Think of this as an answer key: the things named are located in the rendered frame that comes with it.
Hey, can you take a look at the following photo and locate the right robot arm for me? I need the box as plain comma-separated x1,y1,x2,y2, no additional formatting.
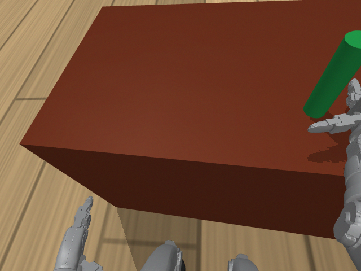
333,126,361,271

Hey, can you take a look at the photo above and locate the right robot hand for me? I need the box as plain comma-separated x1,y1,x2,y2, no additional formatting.
307,78,361,134

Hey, can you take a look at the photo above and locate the left robot hand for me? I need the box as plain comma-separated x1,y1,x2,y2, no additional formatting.
54,196,103,271

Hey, can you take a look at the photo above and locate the can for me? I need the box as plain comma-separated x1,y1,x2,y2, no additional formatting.
303,30,361,118

